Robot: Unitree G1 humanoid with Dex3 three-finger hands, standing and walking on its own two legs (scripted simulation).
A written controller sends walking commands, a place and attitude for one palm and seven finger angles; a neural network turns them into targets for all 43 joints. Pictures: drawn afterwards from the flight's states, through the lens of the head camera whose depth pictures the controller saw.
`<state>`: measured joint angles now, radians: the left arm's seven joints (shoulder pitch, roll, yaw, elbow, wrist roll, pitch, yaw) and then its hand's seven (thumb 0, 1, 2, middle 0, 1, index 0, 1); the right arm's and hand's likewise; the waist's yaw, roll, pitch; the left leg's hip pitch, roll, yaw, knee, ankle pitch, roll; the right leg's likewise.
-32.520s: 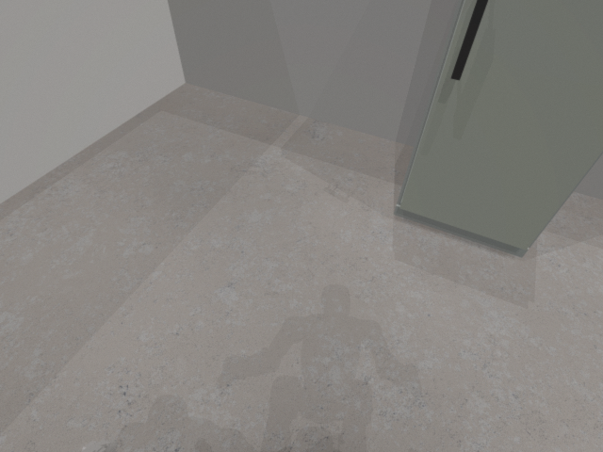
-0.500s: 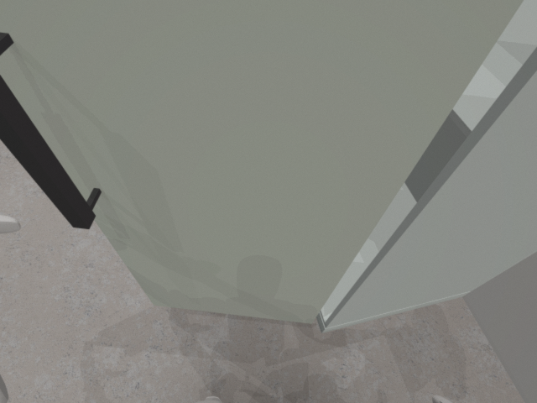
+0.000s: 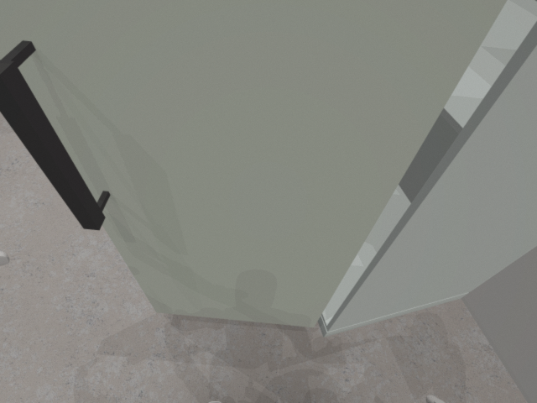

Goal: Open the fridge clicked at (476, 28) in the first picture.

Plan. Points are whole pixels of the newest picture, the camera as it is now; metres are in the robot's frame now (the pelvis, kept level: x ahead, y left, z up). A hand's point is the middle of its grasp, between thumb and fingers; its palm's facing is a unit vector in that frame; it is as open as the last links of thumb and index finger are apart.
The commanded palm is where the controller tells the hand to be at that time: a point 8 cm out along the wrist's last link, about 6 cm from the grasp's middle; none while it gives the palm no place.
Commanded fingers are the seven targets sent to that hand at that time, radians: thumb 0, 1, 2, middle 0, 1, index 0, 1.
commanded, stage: slip the hand off the handle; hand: left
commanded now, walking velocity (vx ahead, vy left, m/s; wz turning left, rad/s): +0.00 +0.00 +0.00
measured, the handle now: (65, 152) +0.41 +0.32 +0.13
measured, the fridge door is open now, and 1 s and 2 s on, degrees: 70 70 70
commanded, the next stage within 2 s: draw the hand back to the body in 0.40 s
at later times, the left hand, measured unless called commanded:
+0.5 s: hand out of the picture +0.22 +0.40 +0.11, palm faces +0.50 -0.83 -0.24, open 14.7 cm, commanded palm +0.19 +0.43 +0.12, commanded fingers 0.00 -0.55 0.20 -0.25 -1.15 -0.25 -1.15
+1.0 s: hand out of the picture +0.21 +0.34 +0.14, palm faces +0.20 -0.98 -0.07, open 14.7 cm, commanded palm +0.17 +0.37 +0.15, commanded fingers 0.00 -0.37 0.29 -0.24 -1.04 -0.24 -1.04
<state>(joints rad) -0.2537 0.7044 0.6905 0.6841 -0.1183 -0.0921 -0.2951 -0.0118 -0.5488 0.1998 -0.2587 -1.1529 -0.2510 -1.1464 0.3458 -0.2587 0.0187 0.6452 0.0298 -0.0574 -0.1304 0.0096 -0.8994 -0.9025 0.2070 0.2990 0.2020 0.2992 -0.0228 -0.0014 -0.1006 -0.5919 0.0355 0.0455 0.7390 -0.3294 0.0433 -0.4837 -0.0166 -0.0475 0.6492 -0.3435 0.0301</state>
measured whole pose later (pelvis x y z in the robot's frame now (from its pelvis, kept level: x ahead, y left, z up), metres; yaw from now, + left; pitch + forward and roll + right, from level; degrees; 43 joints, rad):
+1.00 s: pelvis -0.01 -0.02 +0.00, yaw +1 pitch +3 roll -2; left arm 0.09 0.59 0.67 0.33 -0.45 -0.04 -0.61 -0.01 -0.54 0.20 -0.26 -1.15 -0.25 -1.14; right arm 0.32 -0.30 0.03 0.62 0.08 -0.30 -0.13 0.01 -0.90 -0.90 0.20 0.30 0.20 0.30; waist 0.02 0.03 -0.08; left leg -0.45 0.04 0.02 0.70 -0.32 0.02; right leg -0.34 -0.01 -0.07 0.64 -0.35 0.01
